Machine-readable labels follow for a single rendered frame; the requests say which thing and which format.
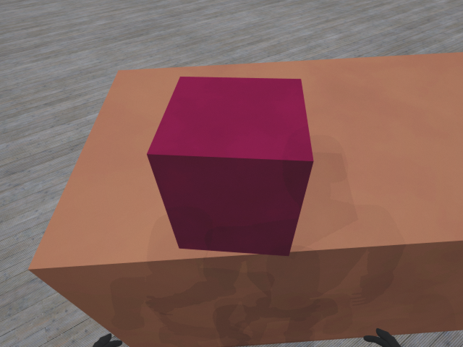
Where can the carton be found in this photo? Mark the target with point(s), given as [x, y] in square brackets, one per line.
[232, 159]

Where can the pedestal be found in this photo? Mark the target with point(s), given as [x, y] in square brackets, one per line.
[379, 239]

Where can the right robot hand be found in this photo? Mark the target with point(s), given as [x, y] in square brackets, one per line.
[384, 339]

